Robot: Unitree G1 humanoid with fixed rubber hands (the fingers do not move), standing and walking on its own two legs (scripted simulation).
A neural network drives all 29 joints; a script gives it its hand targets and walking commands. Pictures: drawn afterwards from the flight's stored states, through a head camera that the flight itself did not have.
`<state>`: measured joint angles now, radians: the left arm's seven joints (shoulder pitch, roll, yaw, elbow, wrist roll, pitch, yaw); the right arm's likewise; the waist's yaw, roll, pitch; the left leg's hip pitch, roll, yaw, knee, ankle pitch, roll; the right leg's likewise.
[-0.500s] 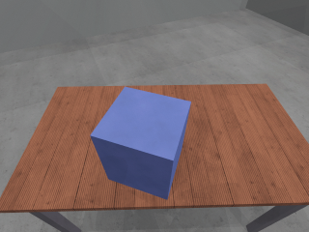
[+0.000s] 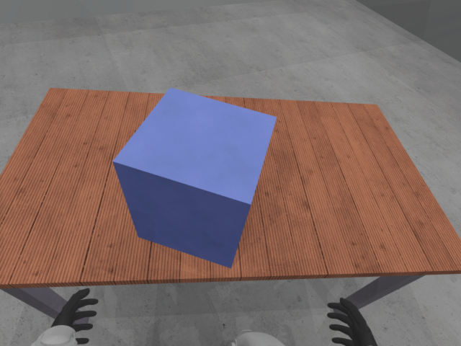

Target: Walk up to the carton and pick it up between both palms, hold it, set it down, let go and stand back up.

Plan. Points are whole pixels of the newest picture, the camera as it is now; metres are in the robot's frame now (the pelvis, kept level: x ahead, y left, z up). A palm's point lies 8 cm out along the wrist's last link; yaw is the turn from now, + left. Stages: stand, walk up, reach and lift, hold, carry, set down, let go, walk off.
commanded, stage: reach and lift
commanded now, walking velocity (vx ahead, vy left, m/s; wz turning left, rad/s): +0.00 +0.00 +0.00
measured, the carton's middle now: (201, 181) +0.42 +0.04 +0.02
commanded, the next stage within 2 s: none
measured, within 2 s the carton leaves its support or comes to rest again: neither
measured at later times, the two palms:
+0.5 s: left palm (30, 332) +0.18 +0.30 -0.05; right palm out of the picture +0.12 -0.18 -0.05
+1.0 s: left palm (20, 325) +0.18 +0.31 -0.04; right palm (311, 317) +0.17 -0.14 -0.03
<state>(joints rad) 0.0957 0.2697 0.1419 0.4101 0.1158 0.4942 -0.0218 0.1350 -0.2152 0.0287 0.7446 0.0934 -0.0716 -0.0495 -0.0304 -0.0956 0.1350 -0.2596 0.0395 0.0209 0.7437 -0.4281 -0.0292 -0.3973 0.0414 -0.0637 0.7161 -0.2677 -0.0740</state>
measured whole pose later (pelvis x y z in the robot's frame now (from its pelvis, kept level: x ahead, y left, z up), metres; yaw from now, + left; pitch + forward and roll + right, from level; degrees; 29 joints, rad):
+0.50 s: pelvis +0.01 +0.03 +0.01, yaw -3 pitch -5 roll -1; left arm 0.21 0.32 0.07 0.42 -0.08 0.23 -0.06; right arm 0.39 -0.09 -0.02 0.32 0.00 -0.03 -0.10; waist 0.00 0.01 0.15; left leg -0.15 0.03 0.09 0.64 -0.40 0.02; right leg -0.29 0.05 0.01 0.59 -0.20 -0.03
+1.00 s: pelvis +0.04 +0.07 +0.02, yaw +0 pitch -7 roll -3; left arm 0.31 0.36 -0.06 0.42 -0.17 -0.13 -0.10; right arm 0.34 -0.04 -0.05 0.52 0.11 -0.35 -0.13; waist 0.02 -0.01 0.14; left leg -0.04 0.01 0.05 0.55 -0.40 0.05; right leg -0.13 0.03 -0.03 0.44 -0.19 0.01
